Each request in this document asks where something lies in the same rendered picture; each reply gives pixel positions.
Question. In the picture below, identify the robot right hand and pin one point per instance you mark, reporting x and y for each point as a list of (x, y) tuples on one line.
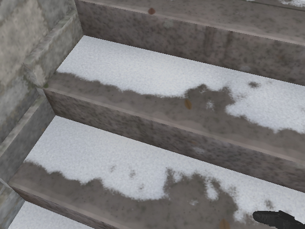
[(279, 220)]

